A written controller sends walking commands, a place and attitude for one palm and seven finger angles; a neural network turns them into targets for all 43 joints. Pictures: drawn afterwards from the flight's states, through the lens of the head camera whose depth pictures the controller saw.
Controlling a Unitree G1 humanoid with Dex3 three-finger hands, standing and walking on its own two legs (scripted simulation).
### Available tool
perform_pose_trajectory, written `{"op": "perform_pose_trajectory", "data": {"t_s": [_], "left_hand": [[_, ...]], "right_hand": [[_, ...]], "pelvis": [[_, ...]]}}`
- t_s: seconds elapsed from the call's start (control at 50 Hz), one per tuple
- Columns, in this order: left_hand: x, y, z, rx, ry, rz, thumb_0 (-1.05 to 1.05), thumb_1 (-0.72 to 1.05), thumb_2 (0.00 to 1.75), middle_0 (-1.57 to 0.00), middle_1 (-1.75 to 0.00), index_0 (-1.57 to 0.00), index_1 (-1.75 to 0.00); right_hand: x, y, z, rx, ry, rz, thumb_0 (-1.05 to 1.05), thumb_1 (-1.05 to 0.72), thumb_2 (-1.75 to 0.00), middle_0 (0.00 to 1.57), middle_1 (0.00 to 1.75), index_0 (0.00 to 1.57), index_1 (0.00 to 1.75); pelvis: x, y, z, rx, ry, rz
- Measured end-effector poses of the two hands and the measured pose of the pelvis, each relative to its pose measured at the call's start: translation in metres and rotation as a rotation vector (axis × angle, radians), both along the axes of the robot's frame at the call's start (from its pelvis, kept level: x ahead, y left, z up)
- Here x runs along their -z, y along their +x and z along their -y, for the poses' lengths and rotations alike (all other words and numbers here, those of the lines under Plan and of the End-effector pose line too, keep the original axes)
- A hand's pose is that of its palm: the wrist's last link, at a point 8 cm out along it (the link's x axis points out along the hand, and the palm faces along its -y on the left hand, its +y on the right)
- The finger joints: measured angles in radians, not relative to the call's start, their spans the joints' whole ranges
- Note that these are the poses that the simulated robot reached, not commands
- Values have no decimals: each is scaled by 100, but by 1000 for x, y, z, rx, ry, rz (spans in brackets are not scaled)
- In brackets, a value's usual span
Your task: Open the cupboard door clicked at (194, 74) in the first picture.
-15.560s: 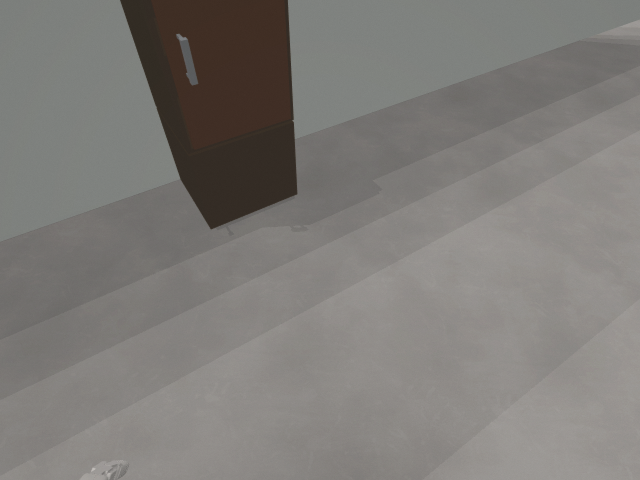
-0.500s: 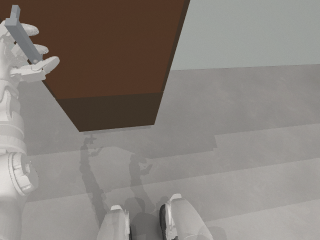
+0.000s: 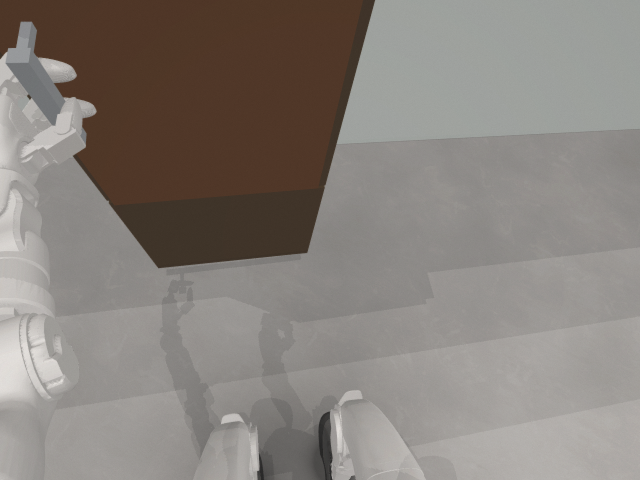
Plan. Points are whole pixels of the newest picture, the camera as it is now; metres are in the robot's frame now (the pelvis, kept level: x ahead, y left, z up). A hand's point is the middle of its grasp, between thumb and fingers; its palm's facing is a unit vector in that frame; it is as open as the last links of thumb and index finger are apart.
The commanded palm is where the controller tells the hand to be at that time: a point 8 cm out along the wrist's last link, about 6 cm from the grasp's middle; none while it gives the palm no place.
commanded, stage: pull the door open along its arc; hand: left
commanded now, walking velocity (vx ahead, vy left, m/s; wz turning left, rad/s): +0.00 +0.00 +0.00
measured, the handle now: (53, 89) +0.56 +0.27 +0.06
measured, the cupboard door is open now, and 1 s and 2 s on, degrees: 1 44 43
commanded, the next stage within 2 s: open thumb and fingers to let go in 0.86 s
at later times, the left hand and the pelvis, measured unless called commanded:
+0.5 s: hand (128, 244) +0.37 +0.17 +0.06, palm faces +0.26 -0.96 +0.07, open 6.1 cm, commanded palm +0.30 +0.24 +0.05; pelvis +0.01 +0.00 +0.02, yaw +0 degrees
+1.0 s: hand (221, 306) +0.30 +0.08 +0.06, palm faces +0.47 -0.88 +0.00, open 6.1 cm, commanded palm +0.26 +0.13 +0.05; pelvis +0.02 -0.05 +0.02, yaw +4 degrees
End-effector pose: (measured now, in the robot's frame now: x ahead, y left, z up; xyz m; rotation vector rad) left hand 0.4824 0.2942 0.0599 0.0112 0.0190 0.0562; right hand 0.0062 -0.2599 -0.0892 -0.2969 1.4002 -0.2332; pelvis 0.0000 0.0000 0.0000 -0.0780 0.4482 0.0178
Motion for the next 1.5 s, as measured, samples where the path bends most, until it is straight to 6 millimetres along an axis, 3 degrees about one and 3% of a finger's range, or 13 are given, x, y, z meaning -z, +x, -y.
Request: {"op": "perform_pose_trajectory", "data": {"t_s": [0.12,0.24,0.32,0.46,0.56,0.66,0.78,1.0,1.12,1.24,1.5], "left_hand": [[0,-15,3,14,4,7,1,74,80,-33,-133,-33,-134],[0,-48,12,40,2,10,1,73,78,-33,-133,-33,-134],[1,-79,26,55,-6,17,1,73,77,-33,-133,-33,-133],[4,-135,66,-148,-75,52,1,70,77,-33,-132,-34,-126],[4,-160,92,-287,-71,59,1,70,78,-35,-130,-35,-125],[1,-178,114,-381,-37,44,1,69,78,-35,-128,-34,-127],[-1,-198,135,-398,-15,26,1,68,77,-35,-128,-34,-130],[0,-223,175,-436,-13,15,1,70,78,-32,-131,-33,-132],[5,-219,174,-445,33,18,1,66,79,-35,-132,-35,-132],[5,-218,167,-436,14,10,1,43,70,-36,-130,-36,-130],[3,-223,164,-418,-4,34,1,-30,39,-32,-119,-31,-119]], "right_hand": [[-3,8,-3,14,20,27,0,-91,-90,21,30,20,30],[-9,30,-8,14,52,102,0,-91,-90,20,30,20,30],[-15,56,-11,-9,73,191,0,-91,-90,20,30,20,30],[-17,118,-22,-109,129,367,1,-91,-90,20,30,20,30],[-15,157,-33,-190,163,448,1,-91,-90,20,30,20,30],[-15,179,-40,-238,196,486,1,-91,-90,20,30,20,30],[-16,182,-34,-249,206,488,1,-91,-90,20,30,20,30],[-8,170,-1,-269,174,465,1,-91,-90,20,30,20,30],[-1,169,8,-263,160,469,1,-91,-90,20,30,20,30],[-4,169,7,-258,167,496,1,-91,-90,20,30,20,30],[-6,161,-4,-276,170,507,1,-91,-90,20,30,20,30]], "pelvis": [[-5,4,-1,11,6,13],[-14,10,-3,19,14,39],[-20,14,-4,21,21,61],[-21,15,-3,22,41,97],[-18,13,4,11,55,121],[-18,12,15,-4,66,139],[-22,15,28,-20,74,157],[-20,16,46,-46,88,162],[-17,9,53,-51,97,165],[-18,5,56,-52,98,174],[-17,-4,47,-50,93,183]]}}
